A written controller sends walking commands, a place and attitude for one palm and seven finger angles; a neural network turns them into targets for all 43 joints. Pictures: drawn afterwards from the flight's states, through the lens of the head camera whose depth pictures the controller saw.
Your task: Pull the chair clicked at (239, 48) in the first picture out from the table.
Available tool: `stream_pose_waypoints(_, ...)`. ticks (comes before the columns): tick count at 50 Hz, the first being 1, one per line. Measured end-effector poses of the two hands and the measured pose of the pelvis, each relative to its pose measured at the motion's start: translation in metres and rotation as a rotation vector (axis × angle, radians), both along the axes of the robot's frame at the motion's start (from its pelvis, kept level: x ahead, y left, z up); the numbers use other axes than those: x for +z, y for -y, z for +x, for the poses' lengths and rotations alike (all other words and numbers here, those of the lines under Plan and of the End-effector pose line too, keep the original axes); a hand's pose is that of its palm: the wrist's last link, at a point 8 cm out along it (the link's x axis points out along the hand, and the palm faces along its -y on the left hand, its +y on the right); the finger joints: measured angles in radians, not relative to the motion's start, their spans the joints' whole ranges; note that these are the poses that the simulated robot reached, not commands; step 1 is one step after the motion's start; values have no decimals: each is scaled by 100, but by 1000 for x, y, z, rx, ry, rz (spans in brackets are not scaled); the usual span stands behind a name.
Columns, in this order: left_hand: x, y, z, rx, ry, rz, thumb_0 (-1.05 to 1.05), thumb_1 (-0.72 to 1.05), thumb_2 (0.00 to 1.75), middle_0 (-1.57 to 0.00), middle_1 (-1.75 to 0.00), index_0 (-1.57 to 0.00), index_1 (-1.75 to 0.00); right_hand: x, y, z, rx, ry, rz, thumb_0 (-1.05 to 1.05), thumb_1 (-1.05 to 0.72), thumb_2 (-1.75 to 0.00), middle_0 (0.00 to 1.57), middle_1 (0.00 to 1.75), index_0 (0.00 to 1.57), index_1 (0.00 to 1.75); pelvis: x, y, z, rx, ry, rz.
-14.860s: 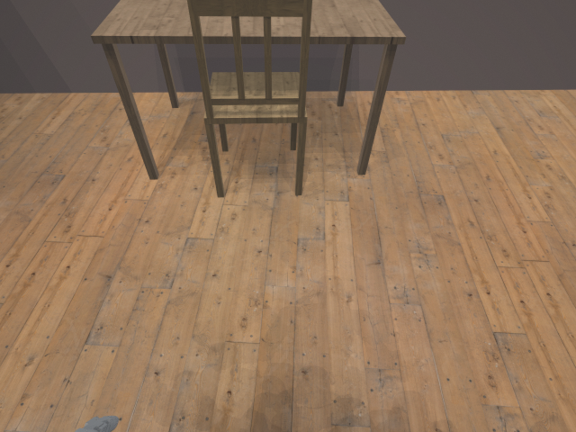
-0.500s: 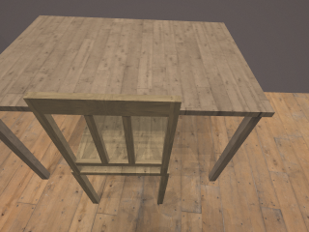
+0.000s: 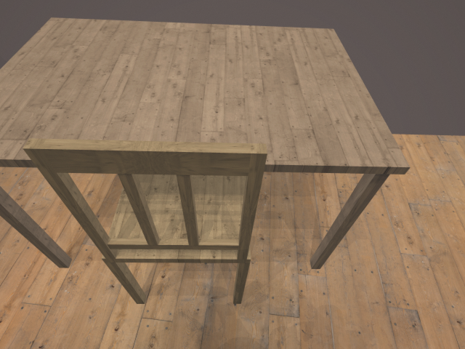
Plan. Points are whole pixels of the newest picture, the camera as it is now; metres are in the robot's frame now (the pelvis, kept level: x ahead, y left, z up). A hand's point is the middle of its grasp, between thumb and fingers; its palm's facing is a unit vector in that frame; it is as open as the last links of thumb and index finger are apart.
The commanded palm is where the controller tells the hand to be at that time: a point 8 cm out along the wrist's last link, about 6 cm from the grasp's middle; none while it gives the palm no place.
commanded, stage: look again from close up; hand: left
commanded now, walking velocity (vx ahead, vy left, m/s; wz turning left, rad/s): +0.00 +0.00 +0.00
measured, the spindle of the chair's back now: (142, 211) +0.40 +0.22 -0.08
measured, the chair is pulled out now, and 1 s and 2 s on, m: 0.00 0.00 0.00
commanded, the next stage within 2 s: raise the hand toward the chair's back in 0.50 s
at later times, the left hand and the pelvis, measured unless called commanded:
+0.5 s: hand out of the picture -0.02 +0.16 -0.18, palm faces +0.02 -0.99 -0.16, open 7.4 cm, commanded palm none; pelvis +0.00 +0.00 +0.00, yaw +1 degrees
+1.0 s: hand (156, 340) +0.15 +0.13 -0.05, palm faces +0.00 -1.00 +0.09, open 9.0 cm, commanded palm +0.10 +0.22 -0.06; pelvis -0.07 -0.01 -0.07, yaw +2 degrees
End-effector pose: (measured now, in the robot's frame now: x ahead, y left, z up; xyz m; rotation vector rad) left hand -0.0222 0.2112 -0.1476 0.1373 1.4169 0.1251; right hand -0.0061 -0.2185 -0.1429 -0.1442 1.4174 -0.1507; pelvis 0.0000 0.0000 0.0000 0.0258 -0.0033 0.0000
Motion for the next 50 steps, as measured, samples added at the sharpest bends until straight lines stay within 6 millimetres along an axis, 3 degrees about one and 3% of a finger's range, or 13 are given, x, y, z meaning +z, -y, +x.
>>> stream_pose_waypoints(12, -1, 4, 8, 5, 23, -8, 0, 91, 90, -19, -30, -20, -30, 1, 0, 1, 1, 2, -4, 1, -93, -89, 20, 30, 20, 30, 0, 0, 1, 6, -1, 0)
stream_pose_waypoints(31, -2, 5, -5, 14, -6, -10, 0, 91, 90, -19, -30, -20, -30, 1, 1, 4, 12, 3, -11, 1, -93, -89, 20, 30, 20, 30, 0, -1, 0, 7, -6, -9)
stream_pose_waypoints(33, 16, -7, 17, 54, 91, 36, 3, 94, 89, -20, -30, -20, -30, 5, 4, 14, 15, 109, -25, 1, -93, -89, 20, 30, 20, 30, -2, -3, -5, -1, -10, -7)
stream_pose_waypoints(35, 51, -33, 52, 55, 329, 142, 7, 97, 89, -20, -30, -20, -30, 9, 8, 30, 33, 273, -35, 1, -93, -89, 20, 30, 20, 30, -3, -3, -11, -1, -16, 8)
stream_pose_waypoints(37, 88, -46, 89, 44, 555, 206, 7, 97, 88, -20, -29, -20, -30, 10, 12, 48, 41, 413, -27, 1, -92, -89, 20, 30, 20, 30, -6, -4, -17, 27, -28, 15)
stream_pose_waypoints(39, 123, -44, 126, 7, 795, 218, 7, 94, 87, -19, -29, -19, -29, 8, 17, 67, 67, 529, -27, 1, -92, -89, 20, 30, 20, 30, -14, -4, -24, 51, -56, 15)
stream_pose_waypoints(41, 144, -31, 158, -38, 1013, 179, 5, 89, 86, -18, -28, -18, -29, 7, 24, 87, 93, 625, -38, 1, -92, -89, 20, 30, 20, 30, -24, -4, -33, 59, -92, 6)
stream_pose_waypoints(43, 150, -11, 178, -69, 1176, 76, 4, 84, 84, -17, -28, -18, -28, 8, 30, 103, 110, 692, -53, 1, -91, -89, 20, 30, 20, 30, -33, -1, -42, 60, -129, -8)
stream_pose_waypoints(45, 143, 10, 183, -81, 1292, -64, 3, 79, 83, -17, -27, -17, -27, 13, 36, 116, 129, 738, -67, 1, -91, -89, 20, 30, 20, 30, -43, 3, -49, 46, -162, -5)
stream_pose_waypoints(47, 127, 25, 176, -78, 1357, -188, 2, 73, 81, -17, -27, -17, -27, 18, 42, 127, 154, 774, -87, 1, -91, -89, 20, 30, 20, 30, -53, 8, -55, 36, -188, -1)
stream_pose_waypoints(50, 95, 26, 150, -61, 1337, -216, 1, 65, 78, -17, -26, -17, -26, 23, 50, 139, 184, 814, -118, 1, -91, -89, 20, 30, 20, 30, -69, 14, -65, 35, -203, -8)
